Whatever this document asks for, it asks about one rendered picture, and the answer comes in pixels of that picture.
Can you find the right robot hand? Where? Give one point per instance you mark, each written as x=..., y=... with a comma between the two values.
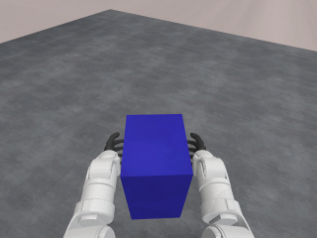
x=199, y=144

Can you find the left robot forearm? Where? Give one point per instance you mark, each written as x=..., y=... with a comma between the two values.
x=96, y=203

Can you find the carton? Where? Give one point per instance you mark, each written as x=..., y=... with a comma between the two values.
x=156, y=170

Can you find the right robot upper arm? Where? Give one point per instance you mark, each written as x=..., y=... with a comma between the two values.
x=226, y=231

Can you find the left robot upper arm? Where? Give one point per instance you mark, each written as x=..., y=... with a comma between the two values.
x=94, y=231

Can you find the right robot forearm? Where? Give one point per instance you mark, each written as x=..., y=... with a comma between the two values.
x=218, y=203

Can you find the left robot hand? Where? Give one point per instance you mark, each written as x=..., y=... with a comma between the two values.
x=110, y=145

